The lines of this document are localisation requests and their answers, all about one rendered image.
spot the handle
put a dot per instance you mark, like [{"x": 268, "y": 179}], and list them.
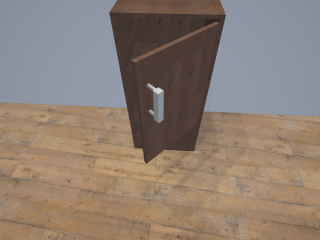
[{"x": 158, "y": 103}]

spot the cupboard door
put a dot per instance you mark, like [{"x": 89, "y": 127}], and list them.
[{"x": 181, "y": 69}]

